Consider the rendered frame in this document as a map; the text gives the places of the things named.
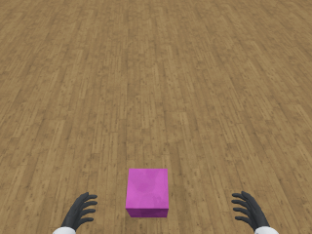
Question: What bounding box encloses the right robot hand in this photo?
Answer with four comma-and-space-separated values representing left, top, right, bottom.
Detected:
231, 190, 270, 233

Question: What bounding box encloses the carton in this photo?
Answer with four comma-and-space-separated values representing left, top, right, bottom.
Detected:
125, 169, 169, 217

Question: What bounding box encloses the left robot hand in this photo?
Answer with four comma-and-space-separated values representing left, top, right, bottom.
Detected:
61, 192, 98, 232

